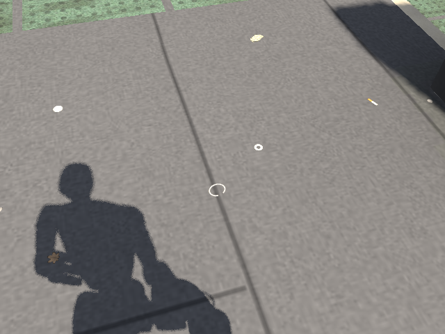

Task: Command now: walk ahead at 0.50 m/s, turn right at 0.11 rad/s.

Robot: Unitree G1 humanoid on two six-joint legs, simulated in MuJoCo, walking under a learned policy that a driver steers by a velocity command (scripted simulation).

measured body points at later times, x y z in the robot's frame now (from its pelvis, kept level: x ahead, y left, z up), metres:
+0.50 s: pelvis +0.26 -0.05 +0.00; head +0.28 -0.06 +0.45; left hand +0.23 +0.21 -0.13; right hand +0.39 -0.29 -0.14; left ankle +0.37 +0.11 -0.68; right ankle +0.20 -0.11 -0.75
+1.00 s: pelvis +0.52 +0.03 +0.00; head +0.55 +0.05 +0.45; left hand +0.57 +0.31 -0.13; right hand +0.63 -0.23 -0.13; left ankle +0.48 +0.06 -0.75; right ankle +0.67 -0.10 -0.68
